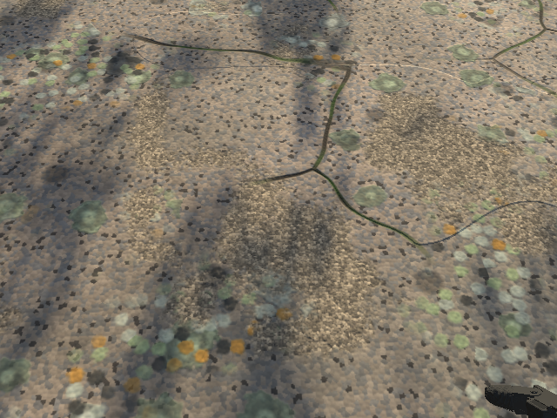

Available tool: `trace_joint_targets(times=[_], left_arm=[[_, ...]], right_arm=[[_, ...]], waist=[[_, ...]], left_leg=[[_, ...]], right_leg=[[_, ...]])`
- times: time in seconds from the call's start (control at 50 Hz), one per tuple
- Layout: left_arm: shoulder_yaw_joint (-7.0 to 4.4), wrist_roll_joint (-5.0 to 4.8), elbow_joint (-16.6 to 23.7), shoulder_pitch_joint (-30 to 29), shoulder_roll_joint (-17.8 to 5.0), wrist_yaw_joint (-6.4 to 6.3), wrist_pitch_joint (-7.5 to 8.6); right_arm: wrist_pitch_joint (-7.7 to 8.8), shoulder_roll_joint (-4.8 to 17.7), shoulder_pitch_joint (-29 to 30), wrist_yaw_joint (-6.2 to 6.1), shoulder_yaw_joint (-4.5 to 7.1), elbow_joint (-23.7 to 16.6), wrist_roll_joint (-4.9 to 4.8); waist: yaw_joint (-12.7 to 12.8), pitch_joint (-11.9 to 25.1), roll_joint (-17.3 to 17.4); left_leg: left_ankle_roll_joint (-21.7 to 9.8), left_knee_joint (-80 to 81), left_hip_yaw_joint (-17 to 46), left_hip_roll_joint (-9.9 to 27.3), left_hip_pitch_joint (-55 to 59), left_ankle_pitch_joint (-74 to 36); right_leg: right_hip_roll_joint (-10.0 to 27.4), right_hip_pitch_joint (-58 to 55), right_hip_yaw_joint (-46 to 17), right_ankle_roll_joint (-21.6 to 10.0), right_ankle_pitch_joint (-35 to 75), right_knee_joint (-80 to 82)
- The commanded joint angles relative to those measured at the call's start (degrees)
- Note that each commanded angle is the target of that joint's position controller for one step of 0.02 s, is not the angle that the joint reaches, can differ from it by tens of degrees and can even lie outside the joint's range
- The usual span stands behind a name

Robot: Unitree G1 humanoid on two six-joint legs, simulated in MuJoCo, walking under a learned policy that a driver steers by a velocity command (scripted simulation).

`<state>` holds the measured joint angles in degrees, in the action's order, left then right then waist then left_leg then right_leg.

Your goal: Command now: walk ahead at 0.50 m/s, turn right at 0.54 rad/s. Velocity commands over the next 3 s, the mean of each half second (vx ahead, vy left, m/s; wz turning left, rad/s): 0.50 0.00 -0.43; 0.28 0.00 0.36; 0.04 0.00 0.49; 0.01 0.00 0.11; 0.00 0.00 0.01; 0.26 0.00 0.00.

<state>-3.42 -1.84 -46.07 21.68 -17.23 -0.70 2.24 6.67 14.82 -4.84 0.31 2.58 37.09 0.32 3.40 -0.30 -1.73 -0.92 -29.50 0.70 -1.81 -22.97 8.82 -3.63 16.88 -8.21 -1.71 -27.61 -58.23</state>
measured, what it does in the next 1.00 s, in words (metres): walks ahead: right foot, then left foot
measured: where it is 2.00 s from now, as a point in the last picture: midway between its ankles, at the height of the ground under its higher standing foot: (355, 406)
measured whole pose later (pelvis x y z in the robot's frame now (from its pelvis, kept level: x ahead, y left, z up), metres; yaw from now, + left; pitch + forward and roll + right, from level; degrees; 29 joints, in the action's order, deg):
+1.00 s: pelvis +0.47 -0.09 -0.01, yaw +1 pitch +2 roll -1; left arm -3.6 -0.1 -43.3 8.0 -16.8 -1.2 1.2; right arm 1.7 17.1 -8.8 1.9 4.1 38.7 0.1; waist -0.6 -4.1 -0.5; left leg -4.8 -32.7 -0.3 -3.3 -28.1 7.0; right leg -1.5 22.0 -0.1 2.2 -31.4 -68.9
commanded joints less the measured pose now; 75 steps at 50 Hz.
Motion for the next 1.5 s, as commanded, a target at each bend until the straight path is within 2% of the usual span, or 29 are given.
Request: trace_joint_targets(times=[0.02, 0.12, 0.24, 0.32, 0.38, 0.4, 0.42, 0.44, 0.46, 0.48, 0.5, 0.54, 0.66, 0.76, 0.86, 0.9, 0.92, 0.94, 0.96, 1.0, 1.08, 1.28, 1.34, 1.36, 1.38, 1.4, 1.42, 1.46, 1.5], left_arm=[[-1.58, 0.42, 6.5, -4.0, -7.1, 0.15, 0.82], [-1.14, 0.46, 9.0, -6.4, -2.8, 1.05, -0.76], [-0.23, 0.66, 11.6, -15.2, -1.5, 2.81, 0.01], [-0.06, 0.52, 14.6, -21.1, -1.5, 3.81, 0.08], [-1.18, 1.14, 15.0, -18.3, -3.7, 3.82, 0.11], [-2.49, 1.2, 13.1, -10.8, -5.8, 3.51, 0.1], [-4.17, 1.18, 10.6, -1.9, -9.3, 2.67, -0.12], [-5.39, 2.2, 9.7, 4.1, -16.3, 1.67, -0.14], [-4.36, 1.96, 10.3, 5.5, -14.0, 1.61, 0.21], [-3.15, 2.14, 9.7, 3.0, -10.6, 2.02, 0.73], [-2.61, 1.87, 9.0, -0.1, -8.9, 2.03, 1.08], [-1.4, 2.04, 8.7, -6.8, -4.6, 2.29, 1.91], [-1.87, 3.35, 6.0, -11.4, -4.4, 1.16, 4.12], [-2.47, 2.43, 4.3, -9.6, -6.7, -0.79, 2.36], [-3.54, 0.26, 4.0, -11.6, -8.7, -1.99, -0.37], [-3.02, 0.63, 4.2, -10.0, -7.2, -2.13, -0.85], [-1.31, 4.01, 6.0, -5.3, -1.7, -1.53, -0.53], [-0.65, 3.29, 6.3, -3.5, -2.7, -0.5, 0.0], [-1.52, 1.38, 6.1, -7.2, -6.6, 0.09, 0.1], [-1.53, 1.75, 6.8, -12.3, -6.0, -0.72, -0.71], [-1.47, 2.19, 6.5, -11.3, -4.5, -1.44, -2.3], [-1.63, 1.64, 7.0, -14.2, -4.4, -0.73, -1.21], [-2.18, 1.74, 5.5, -9.5, -4.9, 0.13, -0.26], [-2.91, 2.79, 5.8, -8.7, -8.0, 0.04, -0.26], [-3.93, 4.24, 6.0, -10.6, -13.2, -0.24, -0.84], [-3.5, 5.2, 7.3, -11.6, -10.6, -0.24, -0.69], [-2.78, 4.48, 8.3, -14.0, -8.4, -0.58, -0.56], [-1.97, 2.28, 8.5, -16.4, -5.9, -0.84, -0.61], [-1.26, 2.01, 7.8, -15.2, -4.8, -0.83, -1.01]], right_arm=[[-0.72, 6.5, -9.9, -0.28, 2.41, 0.1, 0.09], [0.24, 7.1, -7.5, -0.1, 2.83, 2.2, 0.01], [-0.49, 10.3, -9.1, -0.64, 3.72, 4.7, -0.31], [-1.53, 12.2, -13.0, -0.53, 4.24, 7.1, -1.59], [-2.53, 14.1, -14.0, -0.48, 4.57, 8.6, -2.37], [-2.93, 14.0, -13.5, -0.58, 4.18, 9.0, -2.52], [-2.81, 12.0, -14.3, -0.77, 3.14, 9.1, -1.95], [-1.93, 5.5, -18.5, -0.12, 0.63, 6.5, -0.25], [-0.63, 6.4, -18.8, 0.29, 0.43, 8.1, -1.37], [-0.29, 11.4, -12.9, 0.63, 2.12, 6.6, -3.74], [-0.24, 10.6, -9.8, 0.57, 1.87, 5.5, -3.87], [-1.46, 9.7, -10.3, 0.01, 2.26, 6.5, -2.0], [-4.29, 5.3, -11.9, -0.76, 1.91, 7.3, -1.21], [-3.91, 3.2, -3.8, 1.54, 1.02, 3.5, -0.64], [-4.49, 7.3, -6.8, 3.37, 2.92, 1.1, -0.26], [-4.14, 12.7, -16.1, 2.19, 5.34, 2.7, 0.0], [-4.38, 18.4, -15.9, 0.79, 6.38, 1.7, 0.16], [-4.17, 17.7, -15.1, 1.0, 5.59, -0.7, 0.98], [-4.24, 14.5, -12.2, 1.37, 4.95, -2.2, 0.46], [-4.84, 10.2, -7.0, 0.77, 3.77, -2.6, -1.37], [-6.26, 10.7, -4.2, -0.58, 4.01, -4.1, 0.1], [-8.74, 11.7, -3.8, -1.91, 4.76, -5.8, -0.5], [-9.41, 10.5, -3.1, -2.08, 4.23, -6.1, -1.22], [-9.41, 8.2, -5.4, -2.11, 3.52, -5.9, -0.99], [-8.97, 6.8, -6.2, -1.94, 3.21, -7.4, -1.13], [-8.0, 11.0, -5.1, -1.89, 4.36, -7.2, -0.02], [-7.86, 12.9, -6.0, -1.68, 5.23, -5.8, -0.34], [-8.8, 10.5, -8.0, -2.0, 4.84, -3.3, -0.31], [-9.2, 7.2, -7.5, -1.92, 3.66, -3.1, -0.6]], waist=[[-6.4, 2.4, 6.2], [-3.7, -1.0, 7.2], [-6.3, -2.2, 4.8], [-7.7, -4.0, 4.6], [-4.2, -1.1, 6.2], [0.7, 2.9, 5.8], [4.9, 8.1, 4.5], [3.5, 17.2, -8.2], [4.5, 26.7, -8.7], [5.3, 18.3, -4.1], [3.3, 10.5, -4.1], [-1.4, 3.9, -4.0], [-5.5, -0.8, -2.3], [-1.9, -0.3, -1.9], [-4.8, 1.9, -3.2], [-9.1, 7.6, 4.1], [-4.4, 12.1, 18.6], [-4.6, 23.0, 17.6], [-6.8, 21.8, 8.9], [-4.8, 11.0, 1.8], [-2.1, 7.6, 6.9], [-4.6, 7.1, 11.0], [-2.1, 7.4, 10.9], [-2.9, 7.5, 5.4], [-6.0, 4.3, -11.5], [-3.7, 4.1, -13.4], [-4.5, 3.8, -8.4], [-5.3, 2.8, -5.0], [-4.6, 2.4, -5.0]], left_leg=[[-9.8, 14.3, 22.8, 19.4, 24.7, 7.1], [-10.6, 20.6, 8.1, 16.7, 15.6, -6.7], [-8.7, 21.0, -3.7, 15.4, 18.0, -13.0], [-7.6, 19.4, -5.9, 17.6, 23.1, -15.0], [-6.6, 10.8, -7.2, 18.6, 26.1, -36.1], [-5.4, 1.8, -9.1, 17.1, 23.9, -42.3], [-3.4, -10.5, -10.4, 14.7, 14.7, -36.3], [0.6, -34.6, -10.3, 6.9, -9.3, -1.4], [0.8, -46.1, 2.3, 1.3, -15.0, 26.3], [0.2, -48.9, 5.8, 4.0, -19.9, 23.6], [-0.3, -45.6, 4.2, 6.7, -20.9, 19.0], [0.2, -39.0, 4.0, 10.3, -15.5, 11.2], [3.3, -28.7, 4.5, 8.7, -11.9, -1.5], [2.4, -10.2, -0.9, 6.6, -8.1, -13.7], [-1.9, -5.6, -3.7, 3.4, -4.9, -2.0], [-5.8, 3.0, -0.8, 1.6, 11.5, -21.9], [-13.9, -1.4, 18.0, 15.0, 27.4, -51.2], [-24.8, 3.9, 38.5, 23.9, 35.7, -43.6], [-22.7, 6.3, 33.5, 21.4, 33.1, -34.2], [-16.7, 8.6, 24.6, 16.3, 20.8, -19.3], [-13.7, 11.6, 19.9, 11.1, 8.3, -13.8], [-10.6, 10.8, 26.7, 8.6, 7.0, 5.9], [-7.7, 6.3, 25.8, 6.3, 5.8, 3.8], [-4.6, 0.0, 21.8, 2.9, 1.5, 10.0], [-1.1, -10.6, 9.6, -6.7, -8.7, 21.2], [1.6, -24.9, 8.9, -5.6, -9.9, 26.5], [2.3, -32.2, 10.6, -4.7, -9.6, 23.6], [4.2, -37.1, 10.0, -4.3, -10.3, 18.6], [5.5, -35.6, 8.3, -4.0, -8.9, 16.6]], right_leg=[[7.4, 27.1, 0.9, 1.2, 5.5, -12.3], [10.6, 24.1, 2.5, 2.6, 12.9, -5.1], [9.7, 21.5, 6.0, 2.1, 28.8, 13.3], [8.2, 20.2, 8.3, -0.4, 25.5, 20.5], [3.8, 11.1, 11.4, -3.8, 17.0, 24.2], [1.7, -0.2, 12.6, -5.5, 19.7, 28.0], [2.9, -16.4, 9.8, -7.0, 23.4, 27.6], [20.5, -40.0, -16.6, -15.4, 20.3, 27.9], [28.7, -42.0, -35.4, -20.1, 18.5, 36.8], [26.2, -35.5, -25.7, -16.6, 18.8, 37.8], [23.5, -26.8, -16.1, -14.1, 21.2, 38.7], [18.9, -13.5, -5.9, -11.1, 24.6, 42.8], [16.7, -5.5, 10.6, -9.8, 47.7, 47.9], [16.4, -10.1, 17.1, -8.2, 50.0, 45.5], [19.3, -16.6, 17.0, -5.7, 58.1, 32.5], [12.3, -10.7, 19.4, -0.3, 48.5, 11.6], [3.9, 7.9, 18.9, 4.3, 2.3, -8.0], [-2.7, 17.5, 6.3, 5.7, -14.6, -22.2], [0.9, 20.0, 1.1, 4.5, -10.1, -23.7], [4.6, 21.5, 2.1, 4.0, -2.1, -16.1], [3.7, 12.4, 3.7, 4.8, 2.5, -1.1], [1.8, 6.5, 2.5, 5.2, 8.3, 18.5], [2.7, -2.5, 4.3, 2.5, 16.1, 33.4], [10.8, -7.4, -2.3, -0.3, 17.1, 38.0], [21.0, -8.1, -15.7, -8.2, 23.5, 41.5], [26.5, -4.4, -23.2, -14.4, 26.7, 43.0], [24.4, -3.7, -19.1, -13.8, 27.9, 41.6], [18.6, -5.5, -10.5, -9.6, 29.3, 39.1], [16.0, -6.1, -5.9, -9.4, 33.6, 38.5]])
